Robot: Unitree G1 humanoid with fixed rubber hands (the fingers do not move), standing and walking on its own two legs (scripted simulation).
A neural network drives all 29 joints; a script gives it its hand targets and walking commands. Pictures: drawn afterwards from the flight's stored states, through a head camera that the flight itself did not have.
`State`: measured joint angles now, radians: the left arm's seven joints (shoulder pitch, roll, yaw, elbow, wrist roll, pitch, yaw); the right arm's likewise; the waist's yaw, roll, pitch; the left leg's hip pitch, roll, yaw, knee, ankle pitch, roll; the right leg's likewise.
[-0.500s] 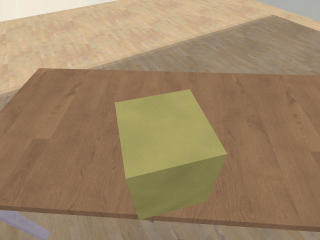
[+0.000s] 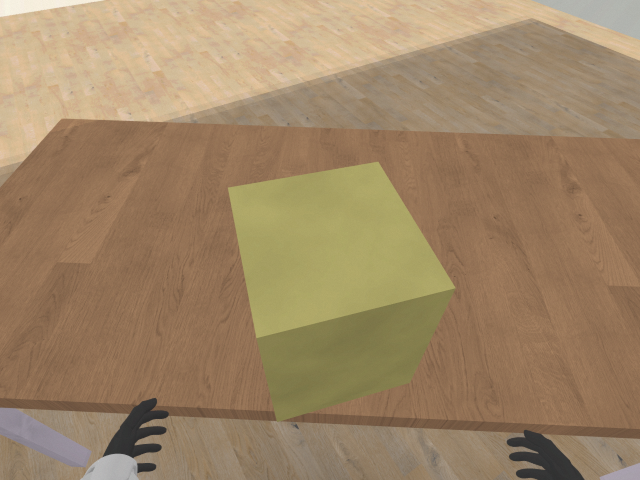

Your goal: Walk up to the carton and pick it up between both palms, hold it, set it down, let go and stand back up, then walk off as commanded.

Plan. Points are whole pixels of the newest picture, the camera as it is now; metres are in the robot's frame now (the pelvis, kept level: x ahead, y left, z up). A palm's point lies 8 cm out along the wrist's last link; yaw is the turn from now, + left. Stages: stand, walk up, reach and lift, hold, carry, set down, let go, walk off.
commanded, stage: reach and lift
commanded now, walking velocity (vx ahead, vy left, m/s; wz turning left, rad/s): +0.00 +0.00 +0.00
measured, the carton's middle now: (326, 293) +0.37 +0.01 +0.02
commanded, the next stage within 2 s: none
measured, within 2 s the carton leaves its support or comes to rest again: neither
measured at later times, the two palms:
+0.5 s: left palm (146, 463) +0.17 +0.21 -0.03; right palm out of the picture +0.15 -0.28 -0.04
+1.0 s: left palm (167, 444) +0.18 +0.19 +0.00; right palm (577, 452) +0.18 -0.27 -0.01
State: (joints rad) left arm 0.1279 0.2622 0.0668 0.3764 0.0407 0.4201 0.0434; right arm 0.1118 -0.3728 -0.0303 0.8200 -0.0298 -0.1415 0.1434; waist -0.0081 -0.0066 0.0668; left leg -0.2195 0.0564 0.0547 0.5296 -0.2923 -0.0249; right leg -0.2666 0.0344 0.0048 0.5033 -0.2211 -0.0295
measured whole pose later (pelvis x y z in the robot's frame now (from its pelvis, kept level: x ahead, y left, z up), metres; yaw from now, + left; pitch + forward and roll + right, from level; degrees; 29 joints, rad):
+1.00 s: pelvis +0.01 +0.00 +0.01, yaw +0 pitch +2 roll +0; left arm 0.39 0.06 -0.05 0.05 0.02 0.03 0.20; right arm 0.33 -0.38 -0.03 0.41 0.25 -0.27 0.21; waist 0.02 -0.01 -0.02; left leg -0.18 0.06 0.05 0.39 -0.23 -0.03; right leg -0.23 0.04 0.00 0.37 -0.17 -0.03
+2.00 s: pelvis +0.01 -0.01 +0.01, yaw +0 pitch +1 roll +0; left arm 0.16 0.01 -0.06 -0.35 -0.01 0.49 0.29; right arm 0.01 -0.43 -0.03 0.16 0.36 0.07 0.15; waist 0.03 -0.01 -0.02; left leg -0.16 0.06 0.05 0.35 -0.21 -0.03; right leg -0.21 0.04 0.00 0.34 -0.14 -0.04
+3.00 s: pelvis +0.00 -0.01 +0.01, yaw +0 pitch +0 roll +0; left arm -0.49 0.04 0.13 -0.07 -0.04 0.85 0.29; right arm -0.76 -0.47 -0.03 0.65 0.41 0.35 0.11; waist 0.09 -0.01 -0.02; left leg -0.16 0.06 0.05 0.35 -0.20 -0.03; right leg -0.21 0.04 0.00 0.34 -0.14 -0.04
